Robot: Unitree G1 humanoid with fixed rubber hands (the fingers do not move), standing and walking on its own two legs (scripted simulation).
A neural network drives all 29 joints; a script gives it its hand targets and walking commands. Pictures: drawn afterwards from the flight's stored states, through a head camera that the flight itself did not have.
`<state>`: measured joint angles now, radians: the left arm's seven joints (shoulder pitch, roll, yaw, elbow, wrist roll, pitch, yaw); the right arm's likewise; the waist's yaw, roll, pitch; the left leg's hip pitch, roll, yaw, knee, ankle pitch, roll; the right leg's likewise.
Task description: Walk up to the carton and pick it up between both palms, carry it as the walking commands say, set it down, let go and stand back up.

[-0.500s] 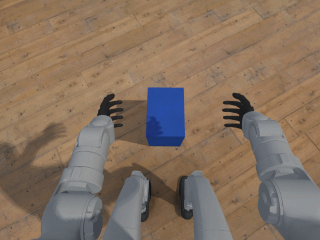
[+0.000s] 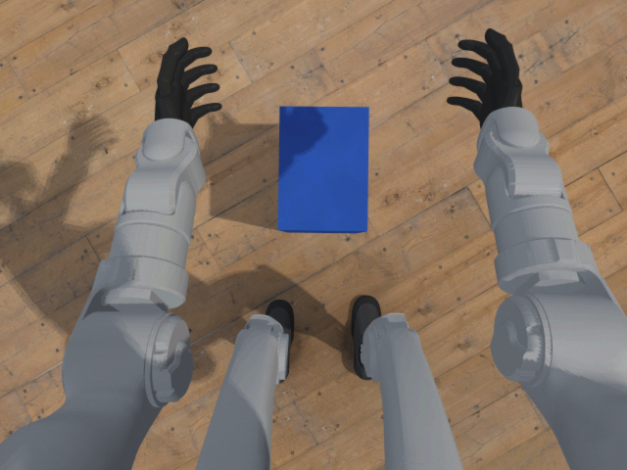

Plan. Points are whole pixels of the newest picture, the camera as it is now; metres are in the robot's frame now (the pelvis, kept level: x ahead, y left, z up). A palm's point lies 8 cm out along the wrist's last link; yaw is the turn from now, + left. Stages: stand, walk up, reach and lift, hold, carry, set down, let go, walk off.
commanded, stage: reach and lift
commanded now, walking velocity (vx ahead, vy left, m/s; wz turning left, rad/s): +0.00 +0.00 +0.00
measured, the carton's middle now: (322, 178) +0.50 +0.00 -0.53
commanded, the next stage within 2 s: none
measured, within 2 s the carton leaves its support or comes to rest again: neither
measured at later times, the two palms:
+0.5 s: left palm (207, 140) +0.50 +0.16 -0.21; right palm (469, 140) +0.50 -0.19 -0.21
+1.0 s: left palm (238, 159) +0.50 +0.15 -0.35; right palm (423, 156) +0.51 -0.17 -0.36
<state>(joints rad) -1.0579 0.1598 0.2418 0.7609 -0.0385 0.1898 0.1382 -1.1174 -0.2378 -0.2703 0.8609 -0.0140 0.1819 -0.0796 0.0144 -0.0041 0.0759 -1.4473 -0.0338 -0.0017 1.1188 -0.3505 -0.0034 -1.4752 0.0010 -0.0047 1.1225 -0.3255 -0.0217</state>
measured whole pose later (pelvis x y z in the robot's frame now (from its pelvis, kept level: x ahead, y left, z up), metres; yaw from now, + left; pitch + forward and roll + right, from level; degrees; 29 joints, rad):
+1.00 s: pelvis -0.07 -0.01 -0.22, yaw +2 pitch +29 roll +1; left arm -1.48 0.32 0.10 0.83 -0.18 0.27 0.20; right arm -1.49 -0.36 -0.14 0.87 0.17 0.27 -0.16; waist -0.02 0.01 0.52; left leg -1.99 -0.09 -0.02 2.01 -0.53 -0.04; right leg -2.00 0.04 0.01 2.01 -0.51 0.01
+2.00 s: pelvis -0.04 +0.00 -0.30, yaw +1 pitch +29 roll +0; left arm -1.46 0.32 0.00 1.06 -0.26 0.07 0.15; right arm -1.49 -0.34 -0.04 1.13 0.26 0.06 -0.12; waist 0.00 0.00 0.52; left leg -2.17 -0.08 -0.01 2.29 -0.62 -0.03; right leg -2.19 0.05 0.01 2.27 -0.59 0.02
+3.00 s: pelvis -0.04 +0.00 -0.31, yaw +1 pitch +26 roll +0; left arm -1.46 0.24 0.11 0.99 -0.12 0.22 0.16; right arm -1.50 -0.27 -0.06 1.09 0.14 0.21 -0.17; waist 0.00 0.01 0.53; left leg -2.13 -0.12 -0.03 2.34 -0.66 -0.07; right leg -2.16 0.08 0.02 2.33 -0.63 0.04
